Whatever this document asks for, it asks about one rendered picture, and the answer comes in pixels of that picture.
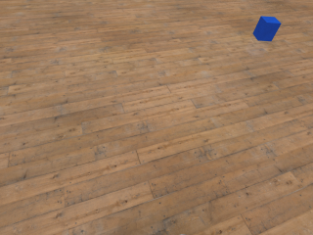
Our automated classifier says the carton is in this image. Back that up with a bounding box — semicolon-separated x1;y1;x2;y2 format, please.
253;16;281;41

